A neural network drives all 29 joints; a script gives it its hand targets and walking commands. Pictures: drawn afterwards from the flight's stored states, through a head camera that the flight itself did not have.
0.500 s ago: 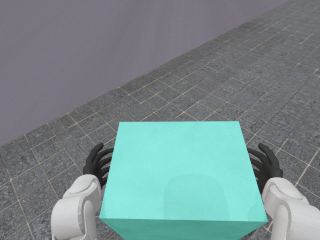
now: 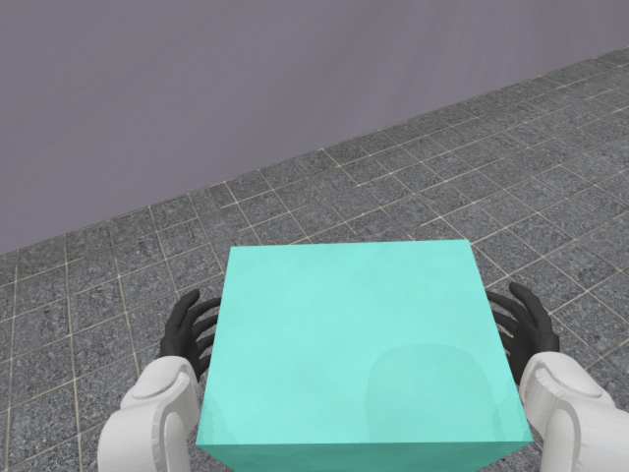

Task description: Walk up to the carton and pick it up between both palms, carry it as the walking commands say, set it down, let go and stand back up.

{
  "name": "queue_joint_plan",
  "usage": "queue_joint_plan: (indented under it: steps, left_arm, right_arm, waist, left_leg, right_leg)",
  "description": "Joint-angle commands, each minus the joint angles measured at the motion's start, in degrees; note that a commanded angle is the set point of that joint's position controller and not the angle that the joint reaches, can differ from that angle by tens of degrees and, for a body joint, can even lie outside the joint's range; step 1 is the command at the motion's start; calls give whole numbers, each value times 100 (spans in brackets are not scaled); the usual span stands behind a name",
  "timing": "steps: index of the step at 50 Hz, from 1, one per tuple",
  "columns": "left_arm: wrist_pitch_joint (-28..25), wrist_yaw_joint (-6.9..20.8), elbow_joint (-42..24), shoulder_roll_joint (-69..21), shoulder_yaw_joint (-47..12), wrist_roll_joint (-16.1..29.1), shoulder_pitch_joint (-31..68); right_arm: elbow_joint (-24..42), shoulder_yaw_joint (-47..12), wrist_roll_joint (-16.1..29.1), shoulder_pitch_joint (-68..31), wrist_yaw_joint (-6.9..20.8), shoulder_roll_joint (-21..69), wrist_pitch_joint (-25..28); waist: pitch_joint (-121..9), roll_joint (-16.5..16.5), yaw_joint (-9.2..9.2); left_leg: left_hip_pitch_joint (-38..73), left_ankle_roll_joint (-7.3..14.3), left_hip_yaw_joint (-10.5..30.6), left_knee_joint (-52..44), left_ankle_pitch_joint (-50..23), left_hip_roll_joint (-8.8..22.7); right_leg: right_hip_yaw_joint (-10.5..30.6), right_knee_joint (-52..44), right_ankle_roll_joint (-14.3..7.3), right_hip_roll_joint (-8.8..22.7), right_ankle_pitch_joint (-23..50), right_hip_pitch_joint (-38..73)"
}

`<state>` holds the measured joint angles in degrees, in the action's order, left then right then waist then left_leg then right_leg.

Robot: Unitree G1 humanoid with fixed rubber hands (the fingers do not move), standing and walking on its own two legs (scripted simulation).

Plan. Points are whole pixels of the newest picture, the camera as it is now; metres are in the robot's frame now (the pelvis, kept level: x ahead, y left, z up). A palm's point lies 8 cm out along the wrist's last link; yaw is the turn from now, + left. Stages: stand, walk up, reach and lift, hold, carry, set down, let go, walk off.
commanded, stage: carry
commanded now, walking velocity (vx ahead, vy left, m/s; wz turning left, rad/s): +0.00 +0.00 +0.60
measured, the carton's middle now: (350, 371) +0.25 -0.02 +0.00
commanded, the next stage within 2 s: none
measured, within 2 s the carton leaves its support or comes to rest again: neither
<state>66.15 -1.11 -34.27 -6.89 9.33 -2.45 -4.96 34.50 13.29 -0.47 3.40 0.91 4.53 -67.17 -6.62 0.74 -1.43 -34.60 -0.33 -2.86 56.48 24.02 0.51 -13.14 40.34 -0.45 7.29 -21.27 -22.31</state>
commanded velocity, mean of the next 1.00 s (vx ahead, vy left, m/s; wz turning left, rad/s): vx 0.00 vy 0.00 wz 0.60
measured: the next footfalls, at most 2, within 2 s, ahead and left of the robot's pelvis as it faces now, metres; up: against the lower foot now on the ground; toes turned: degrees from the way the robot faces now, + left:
left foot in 0.12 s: +0.04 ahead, +0.15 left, +0.00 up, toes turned +8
right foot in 0.38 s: +0.00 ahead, -0.07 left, +0.00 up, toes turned +4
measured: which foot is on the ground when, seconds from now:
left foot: up 0.00-0.10, down 0.12-0.40, up 0.42-0.70, down 0.72-1.00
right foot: down 0.00-0.14, up 0.16-0.36, down 0.38-0.74, up 0.76-1.00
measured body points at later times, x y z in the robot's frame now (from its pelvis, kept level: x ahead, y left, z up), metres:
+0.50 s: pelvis -0.06 +0.03 +0.01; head -0.06 +0.01 +0.46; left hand +0.13 +0.26 +0.10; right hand +0.22 -0.11 +0.10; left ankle -0.05 +0.14 -0.67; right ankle -0.04 -0.07 -0.72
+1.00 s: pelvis -0.11 +0.08 +0.01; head -0.08 +0.09 +0.46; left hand +0.00 +0.37 +0.09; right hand +0.19 +0.04 +0.09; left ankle -0.11 +0.19 -0.72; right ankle -0.07 -0.03 -0.69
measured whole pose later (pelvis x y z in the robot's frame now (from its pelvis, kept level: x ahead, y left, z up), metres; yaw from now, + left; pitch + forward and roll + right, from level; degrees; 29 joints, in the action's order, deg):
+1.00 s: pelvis -0.11 +0.08 +0.01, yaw +32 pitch +5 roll -2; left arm 64.8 -0.3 -34.8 -5.5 9.7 -0.8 -2.9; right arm 38.2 13.8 -2.0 5.1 1.0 7.8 -65.6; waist -2.6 2.8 1.0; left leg -27.7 2.3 1.7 33.3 10.8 -1.8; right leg -4.2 48.8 4.6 0.9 -27.5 -26.6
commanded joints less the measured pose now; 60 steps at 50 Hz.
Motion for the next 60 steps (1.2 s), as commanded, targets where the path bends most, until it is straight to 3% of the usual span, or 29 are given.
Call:
queue_joint_plan:
  steps: [1,4,5,6,7,8,10,17,18,19,20,21,23,24,29,34,35,36,37,38,40,42,51,52,53,54,55,57,60]
  left_arm:
    - [11,149,-981,-3269,-4245,1581,2181]
    - [76,86,-877,-3217,-4247,1537,2109]
    - [84,76,-890,-3145,-4233,1527,2026]
    - [104,69,-849,-3294,-4281,1543,2008]
    - [150,83,-826,-3262,-4311,1492,1944]
    - [132,137,-1067,-3297,-4532,1616,2487]
    - [100,255,-1026,-3746,-4601,1831,2590]
    - [-42,321,-973,-3939,-4682,1940,2310]
    - [-50,297,-1076,-3765,-4603,1915,2186]
    - [-16,275,-1001,-3515,-4433,1804,2023]
    - [-8,251,-911,-3352,-4356,1735,1831]
    - [-5,261,-758,-3366,-4341,1613,1851]
    - [-13,228,-883,-3365,-4341,1622,1935]
    - [-17,227,-1081,-3350,-4342,1623,2096]
    - [82,94,-838,-3004,-4093,1528,2046]
    - [175,85,-563,-3184,-4105,1552,2233]
    - [156,84,-637,-3123,-4121,1564,2206]
    - [172,82,-615,-3220,-4132,1513,2269]
    - [188,91,-687,-3329,-4215,1536,2388]
    - [129,157,-1060,-3536,-4575,1714,2850]
    - [97,295,-959,-3923,-4722,1902,2876]
    - [1,389,-832,-4351,-4831,2040,2778]
    - [-114,329,-715,-3668,-4502,1675,1729]
    - [-107,323,-769,-3611,-4437,1655,1756]
    - [-63,291,-793,-3375,-4305,1599,1687]
    - [-3,287,-704,-3217,-4245,1549,1704]
    - [9,285,-574,-3211,-4187,1463,1796]
    - [25,292,-726,-3266,-4205,1456,2036]
    - [5,264,-681,-3261,-4001,1418,2422]
  right_arm:
    - [496,-4711,1546,-2231,213,3496,-92]
    - [462,-4651,1578,-2173,187,3430,-113]
    - [452,-4624,1572,-2095,187,3362,-114]
    - [476,-4614,1599,-2100,200,3422,-108]
    - [444,-4497,1500,-1967,194,3204,-123]
    - [202,-4393,1373,-1684,182,3349,-95]
    - [566,-4488,1365,-1951,195,3644,-81]
    - [1076,-4758,1419,-1954,223,3676,50]
    - [1169,-4770,1416,-1861,195,3499,20]
    - [1248,-4826,1419,-1999,148,3393,-16]
    - [1344,-4851,1379,-1947,109,3347,-49]
    - [1289,-5043,1475,-2340,116,3280,-23]
    - [1064,-4950,1580,-2401,158,3324,-49]
    - [1024,-5024,1656,-2454,189,3469,-66]
    - [672,-4780,1627,-2282,155,3183,-213]
    - [546,-4629,1623,-2529,152,3262,-274]
    - [499,-4598,1599,-2335,166,3234,-259]
    - [494,-4592,1647,-2366,188,3344,-242]
    - [439,-4502,1616,-2251,211,3302,-235]
    - [376,-4417,1491,-2026,215,3480,-167]
    - [632,-4392,1377,-2069,201,3724,-101]
    - [912,-4523,1430,-2172,260,3944,4]
    - [1277,-4982,1529,-1844,263,3495,31]
    - [1362,-5009,1534,-1954,227,3434,3]
    - [1350,-4985,1504,-1902,195,3299,-76]
    - [1314,-4979,1440,-2003,134,3234,-151]
    - [1219,-5109,1567,-2385,153,3215,-138]
    - [999,-5101,1706,-2647,228,3425,-142]
    - [864,-5060,1796,-2951,279,3603,-164]
  waist:
    - [-759,-831,92]
    - [-915,-945,106]
    - [-1028,-636,51]
    - [-1215,161,94]
    - [-1135,1651,112]
    - [-925,2317,-2]
    - [-876,1112,70]
    - [-1494,958,161]
    - [-1565,547,210]
    - [-1401,-663,218]
    - [-1178,-2036,121]
    - [-980,-2179,90]
    - [-594,-782,104]
    - [-487,-602,80]
    - [-571,-987,87]
    - [-597,-1343,82]
    - [-771,-985,12]
    - [-1048,-210,5]
    - [-1122,1425,60]
    - [-975,2181,-30]
    - [-984,1263,48]
    - [-1449,1340,60]
    - [-1877,814,141]
    - [-1764,303,211]
    - [-1620,-760,231]
    - [-1225,-2203,87]
    - [-807,-2195,94]
    - [-327,-528,101]
    - [-113,-780,63]
  left_leg:
    - [72,-57,-15,-456,-100,158]
    - [597,-48,-151,-1781,-219,141]
    - [1050,-61,-50,-2572,-954,185]
    - [1837,85,861,-2664,-2279,672]
    - [2348,499,2444,-2847,-3884,1765]
    - [2239,1004,2953,-2859,-5042,1823]
    - [1716,905,2460,-3044,-4066,1594]
    - [1376,571,1965,-3284,-2171,985]
    - [918,412,1712,-2910,-1719,746]
    - [84,222,1205,-2153,-1153,249]
    - [-1006,65,589,-894,226,-323]
    - [-1007,91,336,150,876,-11]
    - [-764,71,450,643,171,115]
    - [-607,16,381,658,-24,103]
    - [-273,-151,17,33,-128,154]
    - [613,-68,-274,-1780,-202,178]
    - [1100,-99,-264,-2706,-1122,173]
    - [2058,41,574,-2820,-2129,507]
    - [2861,395,2505,-3214,-3423,1817]
    - [2852,965,3055,-3157,-5079,1839]
    - [2283,996,2533,-3121,-4758,1700]
    - [2401,820,1895,-3109,-3892,1419]
    - [2085,640,1954,-3196,-3543,955]
    - [1295,452,1690,-2903,-2891,724]
    - [398,256,1244,-2103,-1692,268]
    - [-819,110,667,-868,586,-314]
    - [-1021,98,411,354,1272,-130]
    - [-731,-5,416,1002,376,-38]
    - [-815,-196,366,1233,-218,94]
  right_leg:
    - [976,-1200,-455,1307,1981,819]
    - [632,-544,-293,1290,2690,1081]
    - [485,-114,-73,1172,2463,924]
    - [347,628,225,853,1489,158]
    - [62,1473,560,239,-371,-1071]
    - [182,2163,645,-205,-1953,-1456]
    - [726,2289,542,-151,-1802,-1162]
    - [647,-674,387,-650,-222,680]
    - [1003,-1435,302,-265,1,1308]
    - [2149,-2322,91,717,-293,1870]
    - [3349,-2425,-165,2009,1205,2420]
    - [3193,-2124,-741,2453,1982,1782]
    - [2167,-2066,-588,1807,1362,1175]
    - [1658,-1913,-531,1461,1384,994]
    - [938,-1625,-550,1341,1697,1149]
    - [373,-767,-217,1340,2332,1081]
    - [174,-268,42,1179,2456,1111]
    - [183,494,351,909,1653,327]
    - [-13,1613,680,343,-608,-1109]
    - [260,2301,774,-123,-1979,-1597]
    - [841,2753,689,-71,-1746,-1330]
    - [941,2195,570,-130,-1058,-1095]
    - [852,-1024,422,-698,205,874]
    - [1207,-1826,408,-189,566,1708]
    - [2360,-2538,115,911,367,2276]
    - [3475,-2473,-238,2263,2192,2635]
    - [3062,-2206,-875,2592,3020,2092]
    - [2017,-2315,-659,1793,2059,1341]
    - [1269,-2282,-580,1254,1191,1254]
